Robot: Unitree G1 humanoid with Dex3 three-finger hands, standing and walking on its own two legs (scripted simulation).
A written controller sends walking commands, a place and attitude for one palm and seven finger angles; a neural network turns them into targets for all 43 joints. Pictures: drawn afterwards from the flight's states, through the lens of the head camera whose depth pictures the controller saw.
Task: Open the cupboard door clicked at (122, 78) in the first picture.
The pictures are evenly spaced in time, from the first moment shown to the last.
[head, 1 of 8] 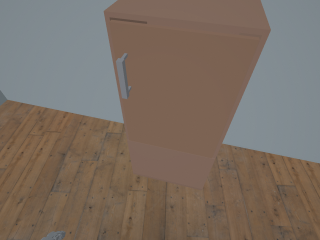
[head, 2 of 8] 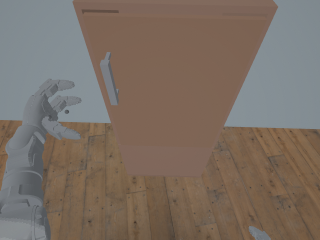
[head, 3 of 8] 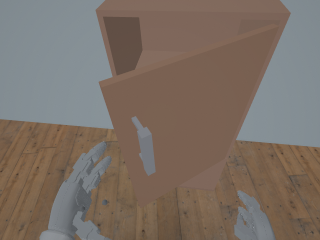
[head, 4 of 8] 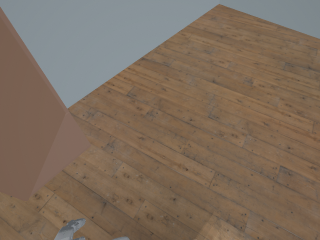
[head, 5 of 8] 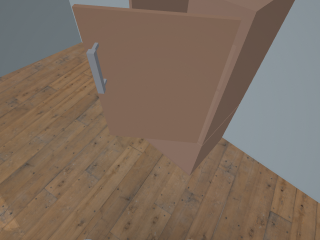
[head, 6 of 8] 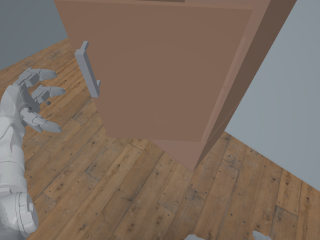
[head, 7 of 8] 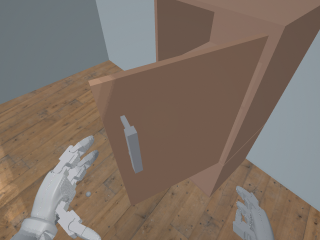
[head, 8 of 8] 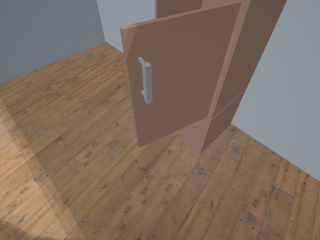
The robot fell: no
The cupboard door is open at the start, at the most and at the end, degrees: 0 78 75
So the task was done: yes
